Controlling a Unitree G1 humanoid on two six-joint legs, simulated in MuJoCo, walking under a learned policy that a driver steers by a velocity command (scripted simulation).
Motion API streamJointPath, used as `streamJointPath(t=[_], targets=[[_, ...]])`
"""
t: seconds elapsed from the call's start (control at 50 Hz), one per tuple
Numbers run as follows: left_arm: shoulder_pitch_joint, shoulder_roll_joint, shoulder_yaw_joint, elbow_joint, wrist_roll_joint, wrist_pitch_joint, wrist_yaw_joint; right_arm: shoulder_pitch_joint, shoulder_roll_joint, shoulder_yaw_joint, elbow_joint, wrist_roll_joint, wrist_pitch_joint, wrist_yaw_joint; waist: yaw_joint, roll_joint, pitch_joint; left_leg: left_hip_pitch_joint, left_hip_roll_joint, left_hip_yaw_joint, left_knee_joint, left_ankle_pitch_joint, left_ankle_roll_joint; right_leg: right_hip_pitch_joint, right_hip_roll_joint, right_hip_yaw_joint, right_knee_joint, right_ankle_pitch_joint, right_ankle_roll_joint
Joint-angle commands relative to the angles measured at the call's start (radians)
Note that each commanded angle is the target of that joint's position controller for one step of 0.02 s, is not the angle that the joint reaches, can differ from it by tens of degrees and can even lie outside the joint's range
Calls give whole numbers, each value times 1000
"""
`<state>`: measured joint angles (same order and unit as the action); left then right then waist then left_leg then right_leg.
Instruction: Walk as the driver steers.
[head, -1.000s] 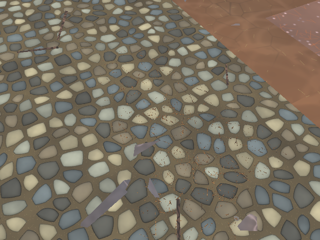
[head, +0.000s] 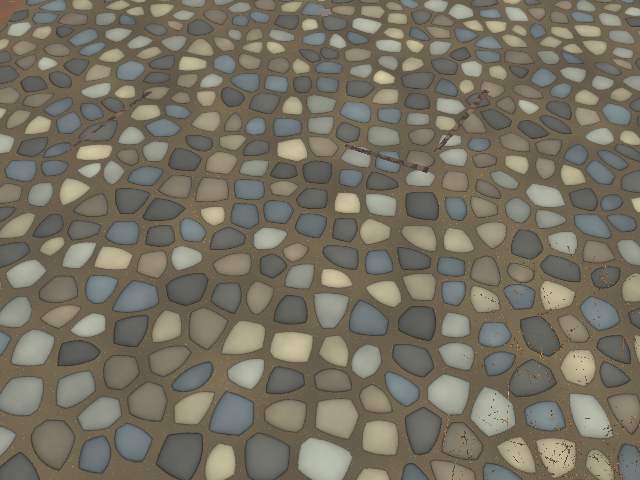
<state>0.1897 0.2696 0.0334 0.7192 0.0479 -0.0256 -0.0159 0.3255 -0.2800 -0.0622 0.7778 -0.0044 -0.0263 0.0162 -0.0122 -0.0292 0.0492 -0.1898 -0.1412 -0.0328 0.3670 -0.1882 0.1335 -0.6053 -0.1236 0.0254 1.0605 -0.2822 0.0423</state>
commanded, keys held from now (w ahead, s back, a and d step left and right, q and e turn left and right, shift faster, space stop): w+q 0.18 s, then w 0.72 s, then w+e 0.10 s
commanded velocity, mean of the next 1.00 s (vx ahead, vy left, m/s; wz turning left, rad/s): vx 0.50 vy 0.00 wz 0.23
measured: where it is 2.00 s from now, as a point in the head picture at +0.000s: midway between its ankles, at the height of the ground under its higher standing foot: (289, 250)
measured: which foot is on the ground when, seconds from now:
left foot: down 0.00-0.30, up 0.32-0.78, down 0.80-1.00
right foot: up 0.00-0.28, down 0.30-0.82, up 0.84-1.00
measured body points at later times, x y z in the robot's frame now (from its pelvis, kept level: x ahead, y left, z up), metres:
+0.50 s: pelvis +0.28 -0.04 +0.00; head +0.31 -0.05 +0.45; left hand +0.30 +0.24 -0.11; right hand +0.43 -0.29 -0.13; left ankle +0.23 +0.08 -0.66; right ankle +0.31 -0.12 -0.74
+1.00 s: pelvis +0.53 +0.07 +0.00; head +0.54 +0.08 +0.45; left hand +0.53 +0.33 -0.14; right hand +0.65 -0.18 -0.12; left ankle +0.52 +0.13 -0.74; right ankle +0.54 -0.08 -0.66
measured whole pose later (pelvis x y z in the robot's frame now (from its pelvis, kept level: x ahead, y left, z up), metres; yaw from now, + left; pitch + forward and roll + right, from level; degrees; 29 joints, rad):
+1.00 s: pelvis +0.53 +0.07 +0.00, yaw +11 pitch +0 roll +0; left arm 0.29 0.27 0.04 0.88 0.03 -0.03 -0.03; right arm 0.29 -0.24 -0.03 0.86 -0.02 -0.07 0.01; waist 0.01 -0.04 0.03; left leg -0.17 -0.05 0.09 0.34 -0.18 0.09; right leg -0.49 -0.05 0.02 1.06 -0.29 -0.05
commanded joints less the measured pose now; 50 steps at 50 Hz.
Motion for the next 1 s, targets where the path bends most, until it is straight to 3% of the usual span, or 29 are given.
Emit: streamJointPath(t=[0.02,0.1,0.18,0.24,0.26,0.28,0.3,0.32,0.34,0.36,0.38,0.42,0.46,0.5,0.56,0.62,0.68,0.74,0.76,0.78,0.8,0.82,0.84,0.86,0.88,0.9,0.94,1.0], targets=[[-10,75,20,-58,1,8,-2,29,-149,-38,-53,2,-25,-4,7,71,-22,22,248,-257,-169,261,135,-59,11,-21,-101,112,19],[-152,68,13,-96,-5,0,-8,108,-154,-42,-32,3,-26,-9,-50,87,-11,106,241,-283,-139,279,109,-94,43,-11,-279,235,18],[-254,73,5,-137,-16,-17,-14,159,-168,-45,-22,-7,-23,-20,-83,94,-7,177,259,-326,-67,401,98,-61,89,-12,-406,236,1],[-165,94,11,-116,-18,-28,-9,114,-174,-42,-25,-10,-27,-29,-31,115,-21,150,275,-333,-18,485,46,145,118,-19,-509,187,-46],[-83,112,20,-90,-17,-33,0,101,-178,-40,-22,-10,-31,-27,5,113,-52,136,263,-322,56,600,27,268,148,-36,-530,145,-66],[41,131,32,-52,-12,-43,11,95,-171,-36,-13,-6,-36,-22,70,72,-114,114,210,-270,220,648,5,433,149,-43,-595,161,-92],[187,185,46,-37,5,-53,26,100,-124,-21,-27,0,-43,-15,130,3,-234,4,158,-219,467,454,-19,649,-15,125,-620,24,-141],[250,289,70,-28,20,-48,31,209,-46,-6,-48,25,-43,-15,88,-221,-340,-283,-10,-103,775,-158,-63,876,-273,591,-706,-78,-259],[210,242,67,-16,-12,-36,20,220,-110,-11,-27,-10,-37,-21,56,-181,-296,-392,19,-119,877,-309,-56,804,-295,774,-780,-138,-292],[128,159,50,-29,-23,-33,15,151,-118,-13,-20,-20,-31,-17,35,-58,-151,-413,68,-125,898,-228,-57,671,-258,626,-791,-163,-284],[87,106,37,-25,-22,-36,10,80,-108,-7,-28,-24,-31,-9,35,7,-81,-402,99,-114,854,-174,-59,574,-202,486,-807,-82,-263],[79,80,26,5,-21,-47,12,43,-92,-3,-37,-33,-18,6,8,-55,-38,-363,139,-91,767,-146,-70,483,-116,308,-841,105,-222],[117,90,28,35,-30,-67,5,52,-78,2,-27,-38,-7,14,-2,-70,-54,-341,134,-71,741,-133,-81,474,-96,235,-849,273,-229],[141,101,31,59,-38,-78,0,7,-69,7,-39,-41,-3,19,-6,-66,-45,-388,152,-49,698,-92,-93,487,-93,186,-879,320,-244],[170,96,31,88,-41,-75,-2,-132,-50,23,-79,-41,-6,27,17,-58,-6,-447,198,8,551,15,-116,491,-68,117,-927,323,-245],[211,105,32,117,-43,-71,-5,-251,-20,43,-108,-32,-12,34,49,-60,5,-387,201,60,364,112,-122,485,-40,51,-925,377,-225],[259,126,37,146,-40,-67,-3,-313,-31,45,-121,-27,-16,29,67,-58,6,-331,183,87,262,121,-107,526,-67,46,-894,431,-215],[264,142,40,166,-35,-57,4,-312,-52,38,-124,-29,-21,19,50,-58,9,-276,163,94,199,48,-70,588,-105,55,-829,531,-202],[256,148,40,171,-35,-53,6,-263,-59,33,-108,-33,-25,14,24,-54,-12,-203,140,103,164,21,-54,600,-101,43,-760,638,-191],[252,145,38,177,-39,-48,8,-153,-70,24,-68,-41,-33,7,-29,-25,-66,-57,113,113,96,34,-32,588,-68,5,-616,729,-173],[251,122,29,170,-40,-48,9,8,-114,6,-17,-56,-44,-4,-89,17,-169,173,171,45,87,16,4,481,-23,-31,-416,641,-152],[271,42,6,115,-60,-51,5,145,-212,-19,-5,-75,-47,-18,-121,192,-309,448,458,-333,33,-131,88,202,79,-101,-75,242,-108],[301,78,20,119,-46,-46,10,151,-238,-32,10,-34,-31,-16,-96,286,-342,475,567,-645,-90,-129,157,16,185,-45,122,-239,-107],[241,124,35,122,-28,-38,13,68,-180,-19,4,-13,-25,-13,-65,157,-191,369,519,-518,-91,-139,140,-56,118,20,171,-188,-118],[193,98,28,113,-29,-41,5,-1,-121,-4,-3,-11,-31,-10,-41,111,-97,247,473,-399,-117,-82,125,-52,83,22,139,-114,-119],[179,76,24,116,-33,-39,0,-40,-84,6,-1,-14,-37,-8,-10,98,-51,156,420,-306,-156,-28,90,-10,51,15,76,-65,-116],[211,53,20,144,-19,-14,-10,-58,-55,14,13,-17,-53,-13,26,117,-31,62,370,-180,-204,71,53,70,42,17,32,-25,-96],[159,45,24,135,-21,2,-23,-14,-75,6,47,-12,-76,-15,32,98,-10,59,364,-83,-252,161,50,22,45,27,11,62,-81]])
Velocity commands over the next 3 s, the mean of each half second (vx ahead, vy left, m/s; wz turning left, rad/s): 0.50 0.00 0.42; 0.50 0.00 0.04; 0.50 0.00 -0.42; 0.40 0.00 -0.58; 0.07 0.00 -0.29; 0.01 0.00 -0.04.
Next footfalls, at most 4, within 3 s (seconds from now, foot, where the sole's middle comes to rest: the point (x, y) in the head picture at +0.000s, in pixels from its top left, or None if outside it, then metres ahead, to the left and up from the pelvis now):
0.30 right None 0.35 -0.12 -0.78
0.80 left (253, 433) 0.56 0.14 -0.78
1.36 right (314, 306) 0.87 0.01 -0.78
1.86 left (271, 204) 1.20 0.13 -0.78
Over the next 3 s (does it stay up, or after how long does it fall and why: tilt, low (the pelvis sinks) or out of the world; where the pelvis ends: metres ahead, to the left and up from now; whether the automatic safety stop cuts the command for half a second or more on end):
stays up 1.07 0.05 0.00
